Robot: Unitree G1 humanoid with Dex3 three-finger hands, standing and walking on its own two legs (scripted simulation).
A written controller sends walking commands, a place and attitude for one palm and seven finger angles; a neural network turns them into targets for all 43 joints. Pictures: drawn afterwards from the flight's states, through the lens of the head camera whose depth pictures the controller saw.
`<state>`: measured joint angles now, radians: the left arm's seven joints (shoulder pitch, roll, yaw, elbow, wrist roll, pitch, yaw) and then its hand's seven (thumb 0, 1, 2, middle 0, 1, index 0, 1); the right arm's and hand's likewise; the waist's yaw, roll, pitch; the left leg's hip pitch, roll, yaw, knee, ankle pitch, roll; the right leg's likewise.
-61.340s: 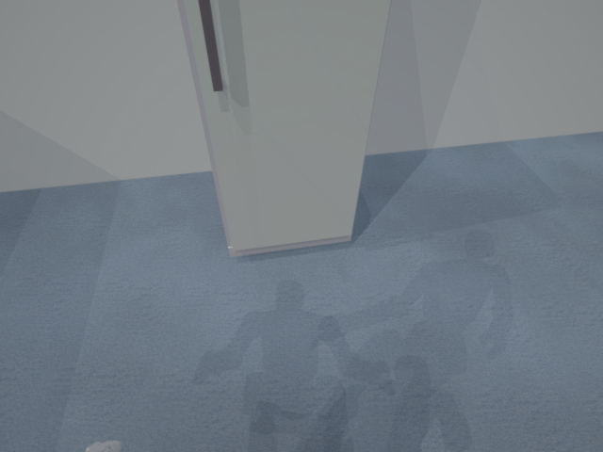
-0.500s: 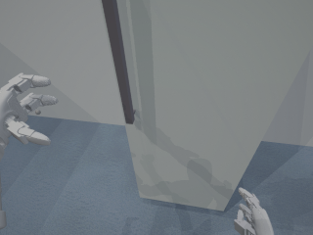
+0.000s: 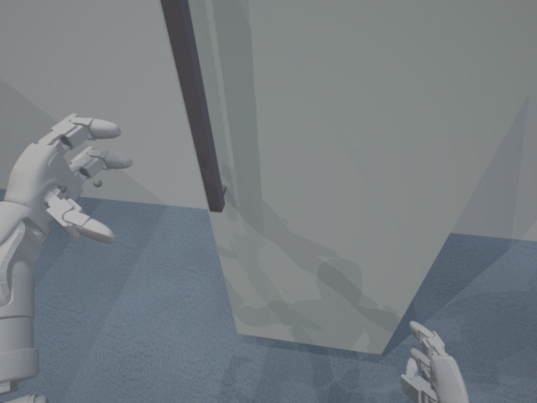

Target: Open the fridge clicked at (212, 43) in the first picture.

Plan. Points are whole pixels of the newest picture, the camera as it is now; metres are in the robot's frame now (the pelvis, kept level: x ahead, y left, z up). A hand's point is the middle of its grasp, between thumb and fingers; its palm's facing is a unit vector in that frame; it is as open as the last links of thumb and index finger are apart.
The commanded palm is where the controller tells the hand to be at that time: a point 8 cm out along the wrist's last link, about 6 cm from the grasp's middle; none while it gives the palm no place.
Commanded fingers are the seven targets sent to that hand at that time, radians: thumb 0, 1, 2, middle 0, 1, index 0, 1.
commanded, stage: move the hooked fingers beside the handle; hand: left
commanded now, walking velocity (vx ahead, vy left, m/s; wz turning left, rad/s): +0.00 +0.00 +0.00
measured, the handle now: (197, 83) +0.47 +0.15 +0.27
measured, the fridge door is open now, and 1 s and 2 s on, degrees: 0 0 0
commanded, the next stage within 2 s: none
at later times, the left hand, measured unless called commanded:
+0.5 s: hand (112, 168) +0.35 +0.25 +0.21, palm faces +0.01 -1.00 -0.07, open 14.0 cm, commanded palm +0.32 +0.29 +0.22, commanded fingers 0.00 -0.50 0.30 -0.30 -1.20 -0.30 -1.20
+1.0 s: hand (141, 142) +0.40 +0.22 +0.22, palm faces -0.01 -1.00 -0.03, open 14.0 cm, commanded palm +0.37 +0.28 +0.21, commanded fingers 0.00 -0.50 0.30 -0.30 -1.20 -0.30 -1.20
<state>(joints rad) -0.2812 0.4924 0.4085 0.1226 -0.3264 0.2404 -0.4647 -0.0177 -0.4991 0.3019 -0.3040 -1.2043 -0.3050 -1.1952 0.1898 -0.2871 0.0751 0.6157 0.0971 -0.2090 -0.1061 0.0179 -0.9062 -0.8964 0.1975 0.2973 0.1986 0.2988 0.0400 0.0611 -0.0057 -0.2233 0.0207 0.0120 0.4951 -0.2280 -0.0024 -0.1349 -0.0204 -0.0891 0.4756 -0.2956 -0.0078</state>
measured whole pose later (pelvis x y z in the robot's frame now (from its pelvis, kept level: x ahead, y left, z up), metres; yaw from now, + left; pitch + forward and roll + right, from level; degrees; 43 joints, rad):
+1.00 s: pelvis +0.00 +0.00 +0.00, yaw -1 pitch -1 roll +0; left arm -0.57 0.48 0.35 0.47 -0.24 0.20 -0.32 -0.02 -0.50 0.30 -0.30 -1.20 -0.31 -1.20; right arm 0.26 -0.28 0.06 0.65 0.09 -0.13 -0.11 0.02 -0.91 -0.90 0.20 0.30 0.20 0.30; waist -0.02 0.03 -0.03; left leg -0.24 0.02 0.03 0.48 -0.23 0.00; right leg -0.17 -0.02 -0.07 0.47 -0.29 0.00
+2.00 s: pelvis +0.01 +0.01 +0.00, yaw -2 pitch +0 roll +0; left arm -0.59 0.46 0.34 0.53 -0.22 0.15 -0.30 -0.02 -0.50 0.30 -0.30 -1.20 -0.30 -1.19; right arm 0.29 -0.28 0.05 0.63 0.09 -0.09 -0.09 0.02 -0.91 -0.90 0.20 0.30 0.20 0.30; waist -0.03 0.03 -0.04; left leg -0.26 0.02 0.05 0.49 -0.25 0.01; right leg -0.18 -0.02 -0.05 0.46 -0.29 0.00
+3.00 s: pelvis +0.01 +0.01 +0.00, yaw -2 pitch +1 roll +0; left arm -0.62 0.51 0.35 0.64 -0.21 0.16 -0.31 -0.02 -0.50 0.30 -0.30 -1.20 -0.30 -1.19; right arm 0.30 -0.29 0.04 0.63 0.09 -0.08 -0.10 0.01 -0.91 -0.90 0.20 0.30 0.20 0.30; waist -0.04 0.04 -0.03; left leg -0.27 0.03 0.05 0.49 -0.23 0.01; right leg -0.19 -0.01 -0.05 0.47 -0.28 0.00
